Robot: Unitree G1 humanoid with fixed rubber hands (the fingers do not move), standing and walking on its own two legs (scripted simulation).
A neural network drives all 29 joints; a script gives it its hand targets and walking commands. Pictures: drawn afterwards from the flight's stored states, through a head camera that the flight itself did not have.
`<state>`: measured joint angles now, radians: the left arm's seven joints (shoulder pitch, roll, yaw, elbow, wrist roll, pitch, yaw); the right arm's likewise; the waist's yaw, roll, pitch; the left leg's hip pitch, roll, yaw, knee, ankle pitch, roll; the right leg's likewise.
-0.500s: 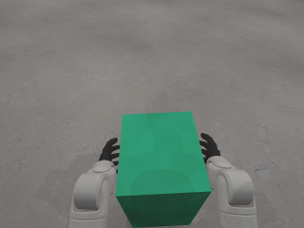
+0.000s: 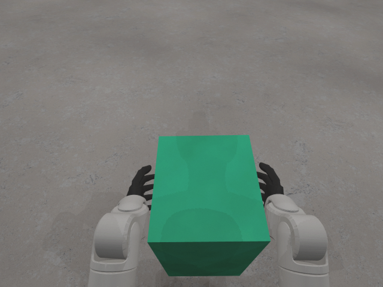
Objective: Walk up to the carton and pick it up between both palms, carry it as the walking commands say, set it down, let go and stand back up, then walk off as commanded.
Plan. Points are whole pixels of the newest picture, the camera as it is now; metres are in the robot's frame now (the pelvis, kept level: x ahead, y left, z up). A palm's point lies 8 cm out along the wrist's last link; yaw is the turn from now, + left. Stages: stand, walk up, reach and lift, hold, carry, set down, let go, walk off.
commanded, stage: carry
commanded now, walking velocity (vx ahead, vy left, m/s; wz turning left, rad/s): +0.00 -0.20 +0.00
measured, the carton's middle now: (203, 214) +0.27 -0.02 +0.03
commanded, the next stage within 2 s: none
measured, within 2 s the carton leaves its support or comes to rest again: neither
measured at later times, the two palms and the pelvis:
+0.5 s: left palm (227, 240) +0.19 -0.05 +0.09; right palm (374, 248) +0.17 -0.31 +0.08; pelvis -0.07 -0.15 +0.01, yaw +0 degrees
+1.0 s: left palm out of the picture +0.09 -0.07 +0.10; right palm out of the picture +0.10 -0.33 +0.11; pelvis -0.16 -0.20 +0.02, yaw -2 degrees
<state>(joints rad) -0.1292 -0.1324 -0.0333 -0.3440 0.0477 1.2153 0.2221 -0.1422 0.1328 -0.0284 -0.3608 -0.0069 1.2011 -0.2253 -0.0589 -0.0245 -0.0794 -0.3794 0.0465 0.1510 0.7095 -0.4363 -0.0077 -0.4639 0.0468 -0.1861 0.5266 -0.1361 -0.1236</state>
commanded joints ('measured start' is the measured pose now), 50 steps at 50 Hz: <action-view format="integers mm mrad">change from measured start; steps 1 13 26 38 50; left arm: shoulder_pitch -460 -474 -386 -516 -530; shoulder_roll -963 -1001 -1015 -940 -942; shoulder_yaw -486 -574 -405 -488 -490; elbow -238 -236 -205 -223 -200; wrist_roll -243 -366 -252 -280 -327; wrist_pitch -58 -41 -98 -32 -32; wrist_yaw -119 -147 -161 -147 -179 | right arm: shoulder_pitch -395 -314 -484 -392 -386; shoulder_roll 999 916 1032 977 957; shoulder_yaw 515 440 650 506 485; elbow -70 -172 -230 -54 -102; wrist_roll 282 185 338 239 202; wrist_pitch -36 -42 -44 -4 -25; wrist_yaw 193 146 185 184 142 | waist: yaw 53 61 62 66 33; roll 422 271 -160 19 -91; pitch -282 -298 -391 -188 -288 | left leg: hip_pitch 369 252 -54 19 258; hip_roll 538 239 4 33 -128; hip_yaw -617 -92 -89 -126 125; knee -448 -183 54 -288 -159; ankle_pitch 165 518 -5 -106 0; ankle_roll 161 41 -31 -3 36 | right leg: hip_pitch -233 82 376 149 141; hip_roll -89 -27 -294 -205 -92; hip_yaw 142 1 307 313 101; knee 219 -5 -151 -298 -387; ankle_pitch -339 -177 118 -377 -297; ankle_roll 142 168 -1 104 317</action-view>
